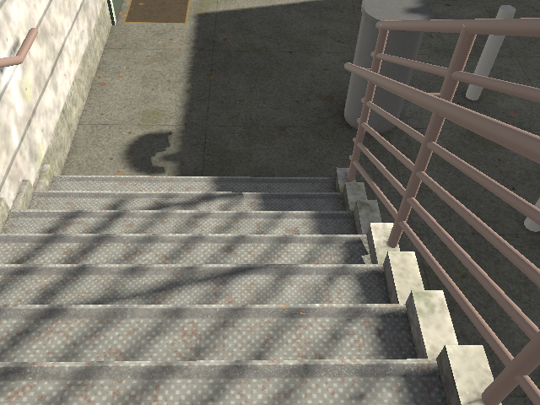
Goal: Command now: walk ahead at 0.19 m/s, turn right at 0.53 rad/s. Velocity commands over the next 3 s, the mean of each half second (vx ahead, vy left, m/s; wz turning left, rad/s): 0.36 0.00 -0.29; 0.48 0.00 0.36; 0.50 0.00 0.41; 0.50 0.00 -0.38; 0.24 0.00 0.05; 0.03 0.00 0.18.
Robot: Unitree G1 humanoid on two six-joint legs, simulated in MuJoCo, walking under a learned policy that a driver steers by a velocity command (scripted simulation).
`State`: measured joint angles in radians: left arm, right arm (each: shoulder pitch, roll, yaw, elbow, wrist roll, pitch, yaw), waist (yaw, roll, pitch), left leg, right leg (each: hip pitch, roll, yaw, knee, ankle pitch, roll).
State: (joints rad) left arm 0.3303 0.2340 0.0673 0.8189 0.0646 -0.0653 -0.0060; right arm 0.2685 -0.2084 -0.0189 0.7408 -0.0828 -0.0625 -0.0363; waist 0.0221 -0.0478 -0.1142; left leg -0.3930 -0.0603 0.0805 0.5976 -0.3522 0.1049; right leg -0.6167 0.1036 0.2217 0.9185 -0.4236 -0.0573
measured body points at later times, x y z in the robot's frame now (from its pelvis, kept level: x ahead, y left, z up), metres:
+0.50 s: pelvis +0.14 -0.02 -0.05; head +0.15 -0.01 +0.40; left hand +0.32 +0.16 -0.18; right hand -0.04 -0.13 -0.19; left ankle -0.02 +0.07 -0.72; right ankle +0.32 -0.21 -0.72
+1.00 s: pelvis +0.41 -0.08 -0.20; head +0.41 -0.07 +0.25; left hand +0.28 +0.10 -0.36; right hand +0.57 -0.29 -0.33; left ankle +0.61 +0.09 -0.88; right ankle +0.29 -0.17 -0.89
